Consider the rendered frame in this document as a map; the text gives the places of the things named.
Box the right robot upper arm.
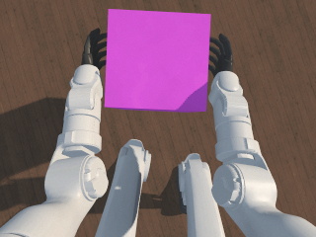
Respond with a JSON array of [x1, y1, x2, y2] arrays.
[[211, 162, 316, 237]]

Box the right robot hand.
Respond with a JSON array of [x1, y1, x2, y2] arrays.
[[208, 34, 234, 78]]

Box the robot left thigh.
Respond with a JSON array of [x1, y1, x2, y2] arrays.
[[95, 144, 151, 237]]

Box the carton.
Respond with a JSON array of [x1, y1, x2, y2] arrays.
[[105, 9, 211, 113]]

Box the left robot upper arm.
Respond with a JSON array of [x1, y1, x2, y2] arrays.
[[0, 155, 109, 237]]

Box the robot thigh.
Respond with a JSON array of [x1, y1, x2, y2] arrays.
[[178, 159, 225, 237], [95, 144, 151, 237]]

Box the robot right thigh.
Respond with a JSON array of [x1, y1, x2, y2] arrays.
[[178, 159, 225, 237]]

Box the left robot forearm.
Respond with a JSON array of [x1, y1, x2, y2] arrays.
[[44, 64, 104, 191]]

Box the right robot forearm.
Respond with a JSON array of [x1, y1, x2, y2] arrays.
[[208, 71, 271, 174]]

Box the left robot hand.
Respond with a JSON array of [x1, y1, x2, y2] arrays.
[[81, 28, 108, 71]]

